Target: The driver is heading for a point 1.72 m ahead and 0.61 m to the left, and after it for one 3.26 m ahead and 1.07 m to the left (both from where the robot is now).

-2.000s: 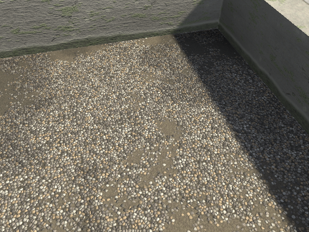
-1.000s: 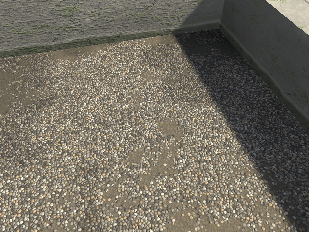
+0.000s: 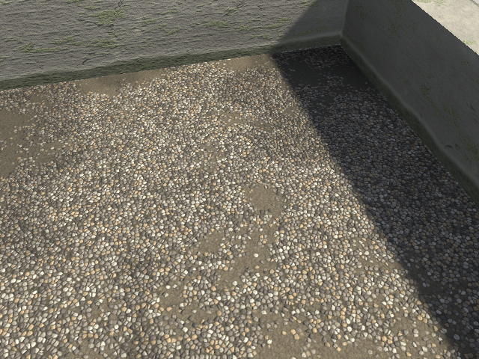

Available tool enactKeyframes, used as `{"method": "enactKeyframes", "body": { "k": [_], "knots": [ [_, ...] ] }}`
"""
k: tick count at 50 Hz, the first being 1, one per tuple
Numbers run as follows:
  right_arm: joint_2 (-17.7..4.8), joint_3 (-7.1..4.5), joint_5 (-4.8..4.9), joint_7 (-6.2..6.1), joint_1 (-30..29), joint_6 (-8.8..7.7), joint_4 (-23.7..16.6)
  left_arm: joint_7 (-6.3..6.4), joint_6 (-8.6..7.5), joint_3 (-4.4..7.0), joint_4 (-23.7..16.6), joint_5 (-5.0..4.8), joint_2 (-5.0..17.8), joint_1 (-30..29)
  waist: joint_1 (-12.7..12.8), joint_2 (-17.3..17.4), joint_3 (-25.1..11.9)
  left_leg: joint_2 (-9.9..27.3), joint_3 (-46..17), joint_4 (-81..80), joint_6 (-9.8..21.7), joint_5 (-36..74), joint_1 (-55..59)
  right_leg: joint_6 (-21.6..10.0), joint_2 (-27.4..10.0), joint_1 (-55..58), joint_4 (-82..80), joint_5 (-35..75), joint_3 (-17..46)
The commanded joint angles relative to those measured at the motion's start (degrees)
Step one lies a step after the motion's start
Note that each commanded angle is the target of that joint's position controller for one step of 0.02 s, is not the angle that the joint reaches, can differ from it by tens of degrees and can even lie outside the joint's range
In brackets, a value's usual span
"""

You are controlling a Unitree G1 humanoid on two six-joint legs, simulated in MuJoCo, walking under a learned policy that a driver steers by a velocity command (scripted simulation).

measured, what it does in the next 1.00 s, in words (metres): stands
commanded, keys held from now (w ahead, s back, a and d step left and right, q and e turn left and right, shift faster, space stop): w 1.00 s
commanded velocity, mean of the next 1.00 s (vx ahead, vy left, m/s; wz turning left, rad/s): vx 0.50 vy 0.00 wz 0.00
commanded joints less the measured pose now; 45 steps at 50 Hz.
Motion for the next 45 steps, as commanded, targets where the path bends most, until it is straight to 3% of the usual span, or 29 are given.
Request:
{"method": "enactKeyframes", "body": {
  "k": [1,2,3,4,5,8,9,10,13,14,15,16,19,20,21,24,25,26,29,30,31,32,35,36,37,40,41,42,45],
  "knots": [
    [-3.30,-0.93,-0.07,-0.11,-3.93,-1.08,-5.01,0.32,-0.91,0.92,-5.25,-0.16,3.41,-4.72,-0.30,0.15,-3.51,2.51,-2.89,-4.32,1.12,16.16,0.59,-1.07,-4.47,0.30,-6.25,15.76,5.06],
    [-3.34,-0.92,-0.07,-0.08,-4.04,-1.12,-4.93,0.33,-0.87,0.92,-5.32,-0.18,3.39,-4.89,-0.22,0.20,-3.26,2.50,-2.93,-4.32,1.20,16.03,0.49,-1.15,-4.52,0.27,-6.25,15.60,5.13],
    [-4.31,-1.04,0.15,-0.03,-6.55,-0.56,-6.45,-0.44,-1.01,1.06,-6.40,0.27,3.62,-7.43,0.68,0.19,-0.45,3.99,-4.34,-3.73,1.26,27.07,-1.41,-0.95,-4.58,-0.98,-4.03,25.08,3.50],
    [-4.01,-1.27,-0.06,-0.17,-3.36,-0.96,-4.76,0.14,-1.06,0.91,-4.92,0.14,3.19,-3.15,-0.04,0.79,-6.55,2.86,-3.13,-3.76,1.19,17.98,2.06,-1.05,-4.51,1.45,-5.57,17.10,4.68],
    [-3.43,-0.99,-0.06,-0.11,-3.73,-1.04,-5.00,0.24,-0.98,0.90,-5.03,-0.13,3.33,-4.22,-0.24,0.33,-4.14,2.51,-2.84,-4.08,1.13,16.59,0.98,-1.04,-4.45,0.49,-6.03,16.06,4.92],
    [-3.44,-0.96,-0.05,-0.06,-4.12,-1.11,-5.01,0.33,-0.81,0.93,-5.39,-0.21,3.50,-4.87,-0.24,0.21,-2.71,2.40,-2.89,-4.26,1.17,15.89,0.21,-1.11,-4.54,-0.11,-6.38,15.44,5.11],
    [-4.30,-1.00,0.15,-0.01,-6.47,-0.54,-6.42,-0.45,-0.99,1.04,-6.45,0.29,3.66,-7.35,0.70,0.09,-0.31,4.06,-4.38,-3.71,1.25,27.14,-1.49,-0.97,-4.59,-1.24,-3.96,24.86,3.47],
    [-4.08,-1.29,-0.06,-0.16,-3.22,-1.00,-4.73,0.13,-1.10,0.91,-4.94,0.19,3.19,-3.00,-0.03,0.80,-6.72,2.93,-3.23,-3.74,1.23,18.14,2.13,-1.05,-4.48,1.54,-5.53,16.99,4.64],
    [-3.36,-0.91,-0.07,-0.08,-4.05,-1.15,-4.94,0.33,-0.91,0.92,-5.36,-0.18,3.40,-4.81,-0.21,0.28,-3.25,2.52,-2.96,-4.29,1.21,16.09,0.43,-1.15,-4.54,0.24,-6.19,15.53,5.06],
    [-4.31,-1.03,0.15,-0.03,-6.55,-0.57,-6.46,-0.43,-1.03,1.06,-6.43,0.27,3.63,-7.37,0.69,0.23,-0.42,4.00,-4.36,-3.70,1.27,27.18,-1.49,-0.94,-4.59,-1.02,-3.95,25.05,3.43],
    [-4.01,-1.26,-0.05,-0.17,-3.36,-0.97,-4.76,0.15,-1.07,0.91,-4.95,0.14,3.19,-3.07,-0.02,0.83,-6.54,2.87,-3.15,-3.72,1.20,18.06,1.99,-1.03,-4.53,1.43,-5.50,17.09,4.59],
    [-3.42,-0.98,-0.06,-0.11,-3.72,-1.05,-5.00,0.24,-0.99,0.89,-5.06,-0.12,3.32,-4.14,-0.23,0.35,-4.16,2.51,-2.85,-4.04,1.14,16.67,0.93,-1.02,-4.46,0.48,-5.95,16.06,4.83],
    [-3.43,-0.95,-0.05,-0.06,-4.10,-1.11,-5.00,0.34,-0.82,0.93,-5.41,-0.20,3.49,-4.79,-0.23,0.20,-2.74,2.39,-2.89,-4.21,1.17,15.98,0.17,-1.11,-4.56,-0.10,-6.30,15.48,5.03],
    [-4.30,-0.99,0.14,-0.01,-6.44,-0.54,-6.41,-0.44,-1.00,1.04,-6.46,0.30,3.65,-7.28,0.70,0.07,-0.32,4.05,-4.38,-3.66,1.25,27.23,-1.54,-0.96,-4.61,-1.24,-3.88,24.91,3.40],
    [-4.08,-1.28,-0.06,-0.16,-3.19,-1.00,-4.72,0.14,-1.11,0.91,-4.95,0.19,3.18,-2.93,-0.03,0.80,-6.76,2.92,-3.23,-3.68,1.22,18.24,2.09,-1.05,-4.50,1.55,-5.45,17.06,4.55],
    [-3.36,-0.91,-0.07,-0.08,-4.03,-1.14,-4.93,0.34,-0.91,0.92,-5.37,-0.17,3.39,-4.75,-0.20,0.27,-3.28,2.51,-2.95,-4.23,1.21,16.17,0.39,-1.14,-4.56,0.25,-6.11,15.59,4.98],
    [-4.31,-1.03,0.14,-0.03,-6.53,-0.56,-6.46,-0.42,-1.04,1.06,-6.44,0.28,3.62,-7.31,0.69,0.22,-0.43,3.99,-4.36,-3.64,1.27,27.27,-1.53,-0.94,-4.62,-1.02,-3.88,25.10,3.36],
    [-4.01,-1.25,-0.05,-0.17,-3.34,-0.96,-4.76,0.15,-1.08,0.91,-4.96,0.14,3.18,-3.01,-0.02,0.83,-6.57,2.85,-3.14,-3.66,1.20,18.15,1.95,-1.03,-4.55,1.43,-5.43,17.14,4.51],
    [-3.33,-0.90,-0.07,-0.08,-4.03,-1.12,-4.95,0.34,-0.90,0.91,-5.38,-0.17,3.37,-4.74,-0.21,0.20,-3.29,2.48,-2.93,-4.20,1.18,16.04,0.35,-1.14,-4.59,0.22,-6.12,15.57,4.96],
    [-4.29,-1.02,0.13,-0.02,-6.54,-0.55,-6.47,-0.42,-1.04,1.05,-6.45,0.28,3.59,-7.30,0.68,0.16,-0.46,3.96,-4.34,-3.62,1.25,27.11,-1.56,-0.95,-4.65,-1.03,-3.88,25.07,3.34],
    [-4.00,-1.25,-0.06,-0.16,-3.34,-0.96,-4.77,0.15,-1.08,0.90,-4.97,0.14,3.17,-2.99,-0.03,0.79,-6.59,2.84,-3.13,-3.65,1.18,18.00,1.93,-1.03,-4.58,1.41,-5.43,17.08,4.50],
    [-3.42,-0.97,-0.06,-0.11,-3.72,-1.04,-5.01,0.25,-1.01,0.89,-5.08,-0.13,3.31,-4.06,-0.23,0.33,-4.17,2.49,-2.83,-3.97,1.12,16.60,0.85,-1.02,-4.52,0.44,-5.89,16.02,4.74],
    [-3.42,-0.94,-0.05,-0.06,-4.13,-1.11,-5.02,0.34,-0.83,0.92,-5.44,-0.20,3.48,-4.73,-0.24,0.20,-2.72,2.37,-2.89,-4.16,1.15,15.91,0.08,-1.10,-4.61,-0.16,-6.25,15.40,4.93],
    [-4.29,-0.98,0.14,0.00,-6.47,-0.53,-6.44,-0.44,-1.01,1.04,-6.49,0.30,3.64,-7.23,0.70,0.06,-0.31,4.03,-4.39,-3.62,1.24,27.17,-1.64,-0.96,-4.66,-1.29,-3.82,24.85,3.30],
    [-4.07,-1.27,-0.06,-0.16,-3.22,-1.00,-4.74,0.14,-1.13,0.91,-4.98,0.20,3.16,-2.86,-0.03,0.81,-6.76,2.91,-3.23,-3.64,1.21,18.16,2.00,-1.04,-4.55,1.51,-5.39,16.96,4.46],
    [-3.34,-0.90,-0.07,-0.08,-4.06,-1.14,-4.95,0.34,-0.93,0.91,-5.40,-0.17,3.37,-4.68,-0.20,0.28,-3.27,2.49,-2.96,-4.19,1.20,16.09,0.29,-1.13,-4.61,0.19,-6.07,15.47,4.88],
    [-4.30,-1.01,0.14,-0.02,-6.57,-0.56,-6.48,-0.42,-1.05,1.05,-6.47,0.29,3.60,-7.25,0.70,0.21,-0.42,3.97,-4.37,-3.61,1.26,27.20,-1.64,-0.93,-4.66,-1.07,-3.82,25.02,3.27],
    [-4.00,-1.24,-0.05,-0.16,-3.36,-0.96,-4.78,0.16,-1.10,0.90,-4.99,0.15,3.16,-2.93,-0.02,0.83,-6.57,2.84,-3.15,-3.63,1.19,18.07,1.85,-1.01,-4.60,1.40,-5.37,17.04,4.41],
    [-3.30,-0.88,-0.07,-0.07,-4.06,-1.12,-4.97,0.34,-0.92,0.91,-5.40,-0.17,3.35,-4.67,-0.21,0.20,-3.29,2.46,-2.94,-4.17,1.17,15.97,0.26,-1.12,-4.64,0.18,-6.07,15.46,4.86]
  ]
}}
